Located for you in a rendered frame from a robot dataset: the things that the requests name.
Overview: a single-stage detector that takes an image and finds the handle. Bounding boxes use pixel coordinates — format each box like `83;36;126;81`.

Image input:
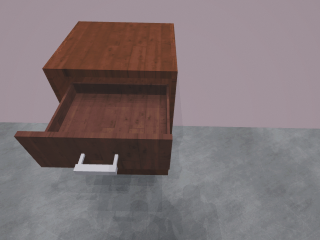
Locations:
73;153;119;176

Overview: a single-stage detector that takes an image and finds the drawer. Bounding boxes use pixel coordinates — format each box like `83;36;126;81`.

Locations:
14;82;173;170

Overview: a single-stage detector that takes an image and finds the cabinet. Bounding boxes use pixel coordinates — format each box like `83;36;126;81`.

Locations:
42;21;178;176

